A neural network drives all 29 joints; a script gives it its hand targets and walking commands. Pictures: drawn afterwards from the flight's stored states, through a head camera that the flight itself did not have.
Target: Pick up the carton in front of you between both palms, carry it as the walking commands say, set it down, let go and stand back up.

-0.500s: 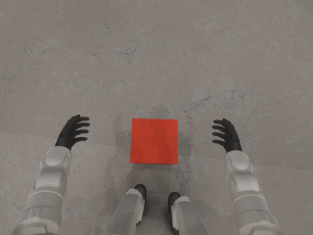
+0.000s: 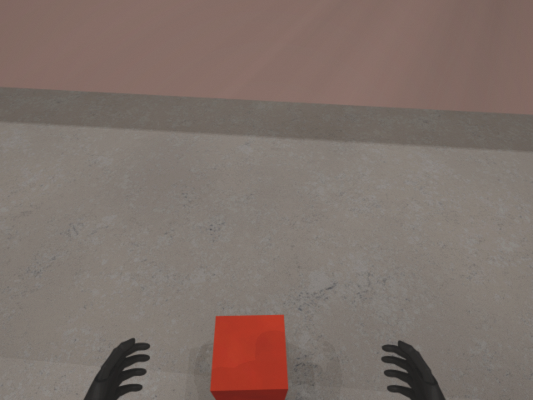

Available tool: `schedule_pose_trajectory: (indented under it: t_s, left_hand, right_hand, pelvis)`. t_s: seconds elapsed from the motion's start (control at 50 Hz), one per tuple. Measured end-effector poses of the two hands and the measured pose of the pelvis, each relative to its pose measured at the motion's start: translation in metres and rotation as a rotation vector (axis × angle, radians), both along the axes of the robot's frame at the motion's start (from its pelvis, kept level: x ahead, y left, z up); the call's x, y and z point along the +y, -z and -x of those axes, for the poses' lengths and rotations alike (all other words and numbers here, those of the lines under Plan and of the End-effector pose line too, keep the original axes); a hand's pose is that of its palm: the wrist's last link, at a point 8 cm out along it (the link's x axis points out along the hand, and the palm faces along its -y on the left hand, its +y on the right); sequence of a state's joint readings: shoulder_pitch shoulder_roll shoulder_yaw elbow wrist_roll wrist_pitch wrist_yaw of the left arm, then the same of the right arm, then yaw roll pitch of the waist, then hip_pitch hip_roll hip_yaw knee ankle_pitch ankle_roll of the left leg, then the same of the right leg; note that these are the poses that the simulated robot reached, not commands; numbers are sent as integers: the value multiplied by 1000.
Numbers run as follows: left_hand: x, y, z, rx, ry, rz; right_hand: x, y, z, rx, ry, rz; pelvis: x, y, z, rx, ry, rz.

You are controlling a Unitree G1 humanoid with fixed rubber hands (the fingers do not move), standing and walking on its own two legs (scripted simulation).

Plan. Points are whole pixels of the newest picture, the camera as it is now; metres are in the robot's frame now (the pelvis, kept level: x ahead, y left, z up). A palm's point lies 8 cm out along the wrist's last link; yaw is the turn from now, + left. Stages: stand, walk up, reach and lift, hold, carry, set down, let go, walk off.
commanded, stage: let go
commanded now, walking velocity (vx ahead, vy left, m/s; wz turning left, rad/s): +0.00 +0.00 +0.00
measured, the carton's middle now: (250, 361) +0.34 +0.05 -0.65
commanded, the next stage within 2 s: stand in 0.36 s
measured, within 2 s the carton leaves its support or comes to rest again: neither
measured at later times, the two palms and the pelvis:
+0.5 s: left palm out of the picture +0.14 +0.25 -0.08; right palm out of the picture +0.14 -0.25 -0.08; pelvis -0.01 +0.00 -0.01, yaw +0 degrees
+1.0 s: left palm (67, 394) +0.16 +0.30 -0.09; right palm out of the picture +0.13 -0.27 -0.09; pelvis +0.02 +0.02 +0.00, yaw -2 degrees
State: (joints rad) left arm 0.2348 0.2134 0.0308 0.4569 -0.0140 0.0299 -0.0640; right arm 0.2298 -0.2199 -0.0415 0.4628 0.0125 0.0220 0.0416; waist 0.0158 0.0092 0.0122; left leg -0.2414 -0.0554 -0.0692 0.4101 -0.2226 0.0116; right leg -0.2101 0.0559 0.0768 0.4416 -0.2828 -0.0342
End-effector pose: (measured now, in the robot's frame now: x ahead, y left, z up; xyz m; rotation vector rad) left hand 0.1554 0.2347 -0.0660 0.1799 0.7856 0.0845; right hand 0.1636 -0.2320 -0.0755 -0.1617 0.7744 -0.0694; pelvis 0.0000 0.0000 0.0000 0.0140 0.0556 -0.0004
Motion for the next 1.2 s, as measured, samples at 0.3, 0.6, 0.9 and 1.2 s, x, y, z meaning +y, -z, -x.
schedule_pose_trajectory:
  t_s: [0.3, 0.6, 0.9, 1.2]
  left_hand:
    - [-10, 2, 11, 26, 14, 3]
    - [44, 16, 7, 56, -30, -149]
    - [61, 26, -11, 113, -9, -164]
    - [68, 26, 8, 161, 2, -195]
  right_hand:
    - [-9, -6, 14, 39, -12, 5]
    - [-42, 11, 36, 134, 56, 192]
    - [-41, 14, 27, 172, 104, 213]
    - [-47, 19, 49, 217, 123, 207]
  pelvis:
    - [-12, 3, 13, -161, -6, -2]
    - [2, 8, 0, -73, 8, 12]
    - [17, 5, -18, -55, 32, 11]
    - [18, 2, -8, -80, 38, 7]
